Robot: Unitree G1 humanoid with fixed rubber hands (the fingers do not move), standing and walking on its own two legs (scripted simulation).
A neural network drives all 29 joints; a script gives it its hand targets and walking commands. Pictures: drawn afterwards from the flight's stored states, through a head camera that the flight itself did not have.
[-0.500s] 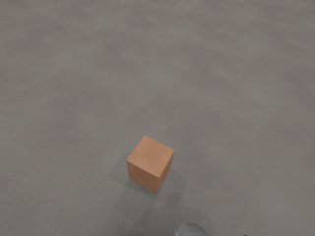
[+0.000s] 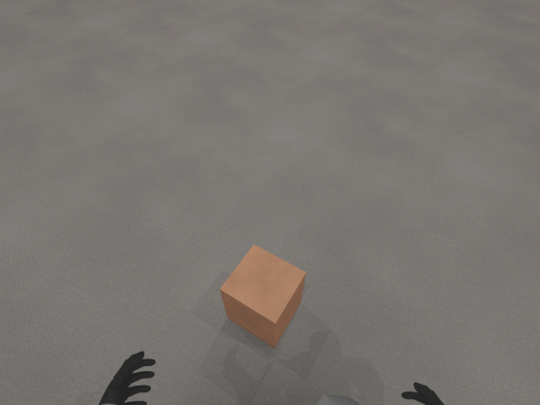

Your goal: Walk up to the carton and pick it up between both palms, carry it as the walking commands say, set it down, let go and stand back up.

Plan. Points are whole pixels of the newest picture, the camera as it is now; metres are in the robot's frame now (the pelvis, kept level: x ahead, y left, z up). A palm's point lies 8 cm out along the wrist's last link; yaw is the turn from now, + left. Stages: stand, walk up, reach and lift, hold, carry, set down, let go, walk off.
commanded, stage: walk up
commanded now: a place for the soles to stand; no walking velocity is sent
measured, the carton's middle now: (264, 296) +0.55 +0.01 -0.63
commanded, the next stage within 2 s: none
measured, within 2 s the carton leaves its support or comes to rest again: neither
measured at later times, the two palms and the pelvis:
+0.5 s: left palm out of the picture +0.03 +0.29 -0.11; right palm out of the picture +0.10 -0.24 -0.10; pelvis -0.01 +0.03 +0.01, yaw +1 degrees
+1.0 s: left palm (80, 331) +0.26 +0.33 -0.09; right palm out of the picture -0.02 -0.11 -0.14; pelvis +0.06 +0.13 -0.01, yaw -16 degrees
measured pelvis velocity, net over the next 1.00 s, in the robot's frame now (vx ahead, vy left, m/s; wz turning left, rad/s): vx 0.06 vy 0.13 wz -0.28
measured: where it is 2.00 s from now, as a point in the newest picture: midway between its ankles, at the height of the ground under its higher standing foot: outside the picture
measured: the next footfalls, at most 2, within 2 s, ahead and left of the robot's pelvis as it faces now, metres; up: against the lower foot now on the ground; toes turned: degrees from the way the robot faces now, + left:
left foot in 0.68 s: +0.06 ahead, +0.23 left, +0.00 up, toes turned -1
right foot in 1.00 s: +0.16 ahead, +0.02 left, +0.00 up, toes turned -19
